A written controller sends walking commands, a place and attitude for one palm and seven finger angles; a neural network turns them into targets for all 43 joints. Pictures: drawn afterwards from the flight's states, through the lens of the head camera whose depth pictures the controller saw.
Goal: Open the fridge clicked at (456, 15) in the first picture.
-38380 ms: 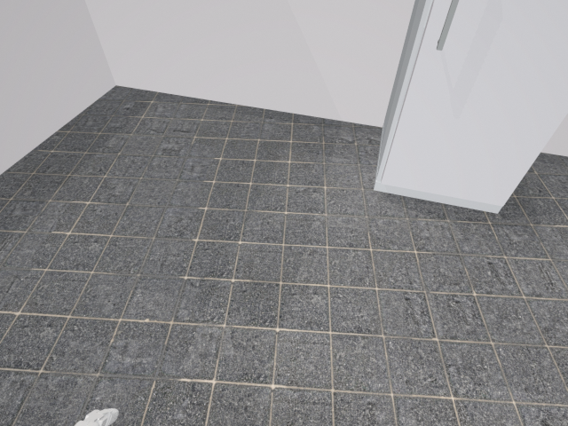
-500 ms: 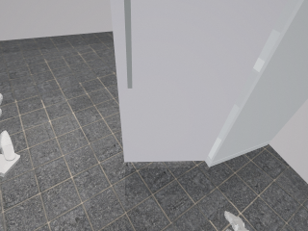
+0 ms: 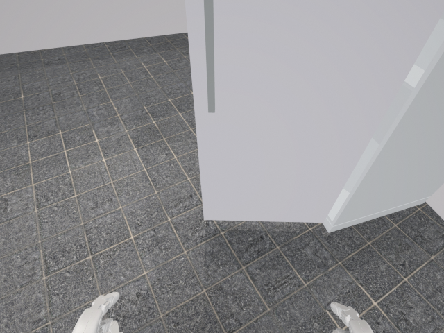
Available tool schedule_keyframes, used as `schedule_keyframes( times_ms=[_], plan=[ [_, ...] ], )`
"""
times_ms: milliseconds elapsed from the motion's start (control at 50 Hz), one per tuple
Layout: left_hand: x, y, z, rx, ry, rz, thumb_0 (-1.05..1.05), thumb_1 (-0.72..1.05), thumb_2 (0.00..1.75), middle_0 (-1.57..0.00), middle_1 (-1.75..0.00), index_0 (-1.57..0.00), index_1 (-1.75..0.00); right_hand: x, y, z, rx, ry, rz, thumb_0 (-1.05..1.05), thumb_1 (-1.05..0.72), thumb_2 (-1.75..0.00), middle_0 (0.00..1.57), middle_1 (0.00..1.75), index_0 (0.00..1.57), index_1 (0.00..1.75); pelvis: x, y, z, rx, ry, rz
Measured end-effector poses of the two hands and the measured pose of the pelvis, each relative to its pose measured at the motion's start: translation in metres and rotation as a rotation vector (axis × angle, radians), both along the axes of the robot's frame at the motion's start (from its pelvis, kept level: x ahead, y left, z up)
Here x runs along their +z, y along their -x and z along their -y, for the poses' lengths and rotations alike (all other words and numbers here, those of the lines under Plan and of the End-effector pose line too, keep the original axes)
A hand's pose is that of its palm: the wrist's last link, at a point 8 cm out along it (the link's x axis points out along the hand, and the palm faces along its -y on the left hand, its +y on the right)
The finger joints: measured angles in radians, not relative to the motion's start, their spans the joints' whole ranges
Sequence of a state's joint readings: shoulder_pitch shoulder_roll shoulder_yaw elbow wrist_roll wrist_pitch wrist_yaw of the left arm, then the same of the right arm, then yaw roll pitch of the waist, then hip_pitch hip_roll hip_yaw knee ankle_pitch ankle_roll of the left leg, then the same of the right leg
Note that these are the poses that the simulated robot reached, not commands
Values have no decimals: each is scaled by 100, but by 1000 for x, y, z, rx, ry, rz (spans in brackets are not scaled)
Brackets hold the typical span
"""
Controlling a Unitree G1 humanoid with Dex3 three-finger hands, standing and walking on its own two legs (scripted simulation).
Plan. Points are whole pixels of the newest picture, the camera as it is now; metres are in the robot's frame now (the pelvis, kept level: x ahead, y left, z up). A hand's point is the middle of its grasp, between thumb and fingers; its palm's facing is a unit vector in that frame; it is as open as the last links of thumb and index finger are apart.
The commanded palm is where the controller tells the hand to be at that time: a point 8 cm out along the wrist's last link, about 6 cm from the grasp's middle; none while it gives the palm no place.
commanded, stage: let the arm hang, fingers relaxed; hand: left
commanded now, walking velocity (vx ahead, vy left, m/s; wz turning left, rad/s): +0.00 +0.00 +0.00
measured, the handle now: (210, 38) +0.68 +0.06 +0.21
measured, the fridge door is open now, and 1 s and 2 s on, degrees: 71 71 71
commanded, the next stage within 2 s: look to check the result in 0.88 s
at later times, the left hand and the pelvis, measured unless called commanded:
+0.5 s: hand out of the picture -0.02 +0.21 -0.15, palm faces +0.04 -0.97 -0.26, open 7.3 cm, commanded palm none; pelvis +0.00 +0.01 +0.02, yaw +2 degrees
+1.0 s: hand out of the picture +0.02 +0.17 -0.15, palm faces +0.03 -0.98 -0.19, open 7.3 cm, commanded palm none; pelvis +0.02 +0.00 +0.02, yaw +1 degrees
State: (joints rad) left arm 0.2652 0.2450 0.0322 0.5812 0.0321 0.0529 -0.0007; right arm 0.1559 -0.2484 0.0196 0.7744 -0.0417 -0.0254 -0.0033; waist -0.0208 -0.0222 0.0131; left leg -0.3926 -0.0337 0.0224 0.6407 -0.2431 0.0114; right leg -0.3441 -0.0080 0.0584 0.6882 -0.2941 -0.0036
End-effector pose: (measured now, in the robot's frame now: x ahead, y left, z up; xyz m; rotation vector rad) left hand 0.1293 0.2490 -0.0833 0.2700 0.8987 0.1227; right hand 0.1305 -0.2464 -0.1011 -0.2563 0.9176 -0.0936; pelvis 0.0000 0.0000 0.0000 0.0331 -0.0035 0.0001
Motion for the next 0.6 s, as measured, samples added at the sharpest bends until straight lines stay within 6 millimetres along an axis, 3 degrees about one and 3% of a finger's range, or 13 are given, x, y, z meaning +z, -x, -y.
schedule_keyframes(
  times_ms=[60,160,260,400,600],
  plan=[
    [-37,53,34,34,111,-205,1,92,90,-20,-30,-20,-30,-4,25,0,-32,-4,-103,0,-90,-90,20,30,21,30,4,2,3,27,25,14],
    [-47,101,20,127,106,-338,-2,100,90,-21,-30,-21,-30,-12,76,-7,-65,5,-303,0,-90,-90,20,30,21,30,11,4,2,41,54,18],
    [-42,133,2,159,77,-455,-1,96,90,-21,-30,-21,-30,-20,117,-19,-100,-16,-433,0,-90,-90,20,30,20,30,16,6,-6,37,61,12],
    [-32,153,-13,192,33,-520,0,93,90,-20,-30,-20,-30,-26,143,-35,-122,-61,-511,0,-90,-90,20,30,21,30,20,5,-12,33,48,6],
    [-34,140,3,180,55,-501,1,91,90,-20,-30,-20,-30,-30,126,-38,-129,-83,-466,0,-90,-90,20,30,21,30,21,0,-11,25,41,11]
  ],
)
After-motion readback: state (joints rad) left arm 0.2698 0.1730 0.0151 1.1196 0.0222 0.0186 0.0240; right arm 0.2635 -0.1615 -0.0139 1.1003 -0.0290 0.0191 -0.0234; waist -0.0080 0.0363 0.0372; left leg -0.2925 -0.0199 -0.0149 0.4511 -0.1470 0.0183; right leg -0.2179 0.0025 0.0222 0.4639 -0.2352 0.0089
